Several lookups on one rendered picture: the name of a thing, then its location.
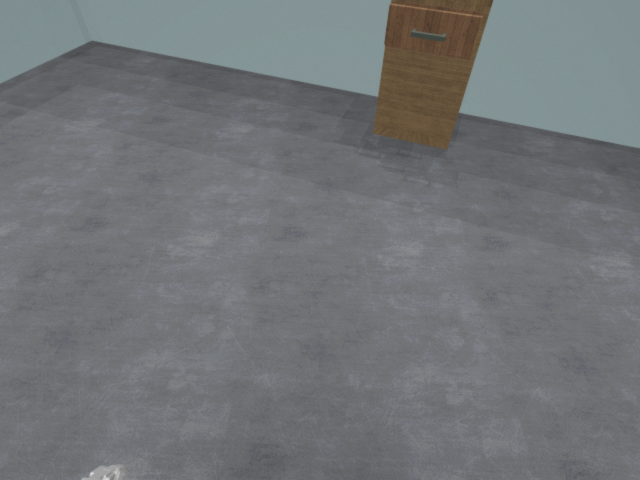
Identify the handle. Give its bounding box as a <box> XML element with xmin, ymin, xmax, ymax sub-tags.
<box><xmin>410</xmin><ymin>28</ymin><xmax>446</xmax><ymax>42</ymax></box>

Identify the drawer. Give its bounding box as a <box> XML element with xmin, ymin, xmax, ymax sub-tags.
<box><xmin>384</xmin><ymin>2</ymin><xmax>483</xmax><ymax>60</ymax></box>

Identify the cabinet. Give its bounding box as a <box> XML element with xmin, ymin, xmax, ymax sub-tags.
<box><xmin>373</xmin><ymin>0</ymin><xmax>493</xmax><ymax>150</ymax></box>

